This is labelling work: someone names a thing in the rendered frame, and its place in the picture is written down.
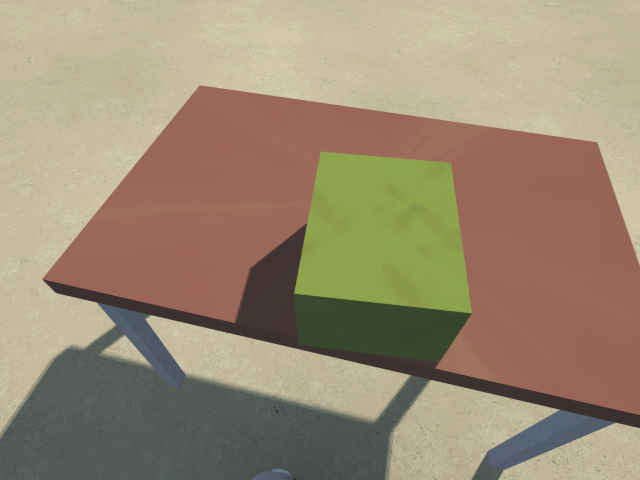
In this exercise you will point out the table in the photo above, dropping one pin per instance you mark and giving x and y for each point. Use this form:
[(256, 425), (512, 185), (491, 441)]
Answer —
[(208, 228)]

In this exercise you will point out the robot left shin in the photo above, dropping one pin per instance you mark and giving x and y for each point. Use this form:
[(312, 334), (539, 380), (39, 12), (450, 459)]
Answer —
[(281, 471)]

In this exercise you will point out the carton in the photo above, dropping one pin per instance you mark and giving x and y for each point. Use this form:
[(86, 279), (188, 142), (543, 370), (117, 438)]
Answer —
[(382, 268)]

